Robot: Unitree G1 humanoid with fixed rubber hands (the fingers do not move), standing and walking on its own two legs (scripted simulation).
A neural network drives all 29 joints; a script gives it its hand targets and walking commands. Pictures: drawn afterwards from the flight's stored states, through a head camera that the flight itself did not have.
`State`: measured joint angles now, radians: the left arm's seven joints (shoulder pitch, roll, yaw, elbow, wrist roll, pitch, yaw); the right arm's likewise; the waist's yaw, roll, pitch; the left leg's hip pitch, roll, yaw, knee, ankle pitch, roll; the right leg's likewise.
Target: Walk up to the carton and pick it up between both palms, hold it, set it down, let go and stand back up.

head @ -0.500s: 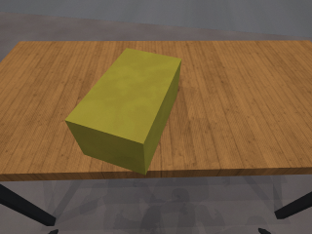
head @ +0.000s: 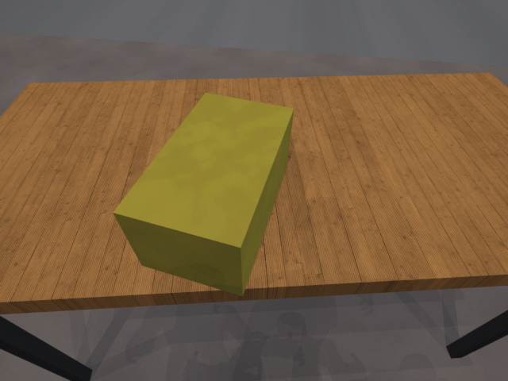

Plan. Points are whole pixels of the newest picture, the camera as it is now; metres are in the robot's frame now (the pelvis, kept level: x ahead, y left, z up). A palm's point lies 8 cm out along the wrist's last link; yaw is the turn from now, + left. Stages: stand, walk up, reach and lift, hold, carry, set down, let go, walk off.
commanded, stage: stand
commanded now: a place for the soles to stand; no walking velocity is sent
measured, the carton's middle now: (221, 182) +0.44 +0.07 +0.07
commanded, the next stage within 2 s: reach and lift in 0.70 s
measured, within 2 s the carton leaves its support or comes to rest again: neither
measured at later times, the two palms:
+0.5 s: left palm out of the picture +0.11 +0.30 -0.12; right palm out of the picture +0.11 -0.29 -0.11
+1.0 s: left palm (98, 366) +0.18 +0.26 -0.09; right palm out of the picture +0.15 -0.28 -0.08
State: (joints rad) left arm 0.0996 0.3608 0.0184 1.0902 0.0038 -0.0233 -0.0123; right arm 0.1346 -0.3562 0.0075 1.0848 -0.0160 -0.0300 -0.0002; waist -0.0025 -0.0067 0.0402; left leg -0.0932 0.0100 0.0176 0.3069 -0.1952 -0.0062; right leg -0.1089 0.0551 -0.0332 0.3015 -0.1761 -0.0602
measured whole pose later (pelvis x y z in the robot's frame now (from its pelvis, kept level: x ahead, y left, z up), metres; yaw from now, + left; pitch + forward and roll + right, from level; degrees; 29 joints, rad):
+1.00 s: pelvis -0.01 -0.01 -0.02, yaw +0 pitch -5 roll +1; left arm 0.05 0.31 0.13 0.39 0.10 0.50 -0.04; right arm 0.11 -0.27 -0.02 0.74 0.03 -0.09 -0.03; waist -0.01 -0.09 0.16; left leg -0.14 0.02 0.01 0.56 -0.33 -0.03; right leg -0.16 0.06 -0.05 0.57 -0.32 -0.07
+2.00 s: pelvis -0.02 +0.01 +0.00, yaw -3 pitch -8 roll +0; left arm 0.41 0.49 0.13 -0.21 -0.23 0.44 -0.19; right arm 0.60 -0.02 0.13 -0.50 0.14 0.52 -0.30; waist 0.08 -0.05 0.13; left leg 0.01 0.03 0.08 0.33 -0.20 0.00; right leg -0.01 0.07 0.01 0.29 -0.15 -0.05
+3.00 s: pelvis +0.01 +0.06 +0.00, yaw -3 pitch -8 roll -2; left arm 0.25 0.51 0.12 -0.49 -0.32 0.61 -0.20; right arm 0.46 -0.12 0.06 -0.75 0.34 0.64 -0.38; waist 0.03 -0.04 0.06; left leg 0.06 -0.01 0.11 0.32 -0.25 0.06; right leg 0.06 0.03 0.04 0.23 -0.15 0.00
